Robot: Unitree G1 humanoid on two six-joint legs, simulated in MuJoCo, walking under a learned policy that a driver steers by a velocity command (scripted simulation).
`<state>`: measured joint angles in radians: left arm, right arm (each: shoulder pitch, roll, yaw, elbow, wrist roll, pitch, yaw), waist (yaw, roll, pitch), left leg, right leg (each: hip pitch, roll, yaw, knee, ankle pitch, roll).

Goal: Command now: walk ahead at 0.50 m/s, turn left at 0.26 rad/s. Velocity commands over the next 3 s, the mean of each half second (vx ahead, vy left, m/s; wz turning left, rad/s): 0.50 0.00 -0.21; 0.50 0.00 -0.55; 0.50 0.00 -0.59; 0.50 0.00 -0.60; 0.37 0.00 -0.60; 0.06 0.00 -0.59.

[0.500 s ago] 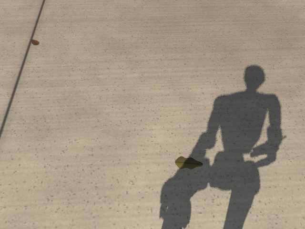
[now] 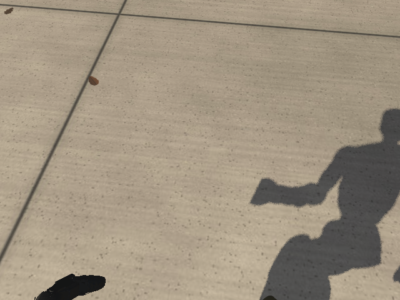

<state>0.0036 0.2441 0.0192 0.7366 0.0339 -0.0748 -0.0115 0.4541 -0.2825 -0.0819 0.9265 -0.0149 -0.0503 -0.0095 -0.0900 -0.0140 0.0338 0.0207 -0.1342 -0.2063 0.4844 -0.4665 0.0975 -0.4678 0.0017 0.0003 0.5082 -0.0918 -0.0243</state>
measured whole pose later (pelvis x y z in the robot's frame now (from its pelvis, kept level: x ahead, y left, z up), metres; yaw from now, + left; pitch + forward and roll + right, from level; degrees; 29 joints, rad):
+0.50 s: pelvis +0.25 +0.00 +0.01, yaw -11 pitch +1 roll -1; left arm 0.45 0.26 0.07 0.91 0.00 -0.05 -0.01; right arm 0.04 -0.23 0.00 0.71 -0.04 -0.08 0.00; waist 0.08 0.00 0.02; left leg -0.40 -0.01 0.00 0.52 -0.13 0.02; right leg -0.14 0.09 0.16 0.62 -0.44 -0.05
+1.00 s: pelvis +0.48 -0.09 +0.00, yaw -29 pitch +2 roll +1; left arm 0.02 0.25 0.04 0.69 0.05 -0.01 -0.06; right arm 0.43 -0.25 -0.04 0.90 -0.02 -0.05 -0.02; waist -0.06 -0.01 0.06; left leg 0.03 0.09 0.29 0.57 -0.47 -0.03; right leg -0.48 0.04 -0.11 0.59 -0.15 -0.15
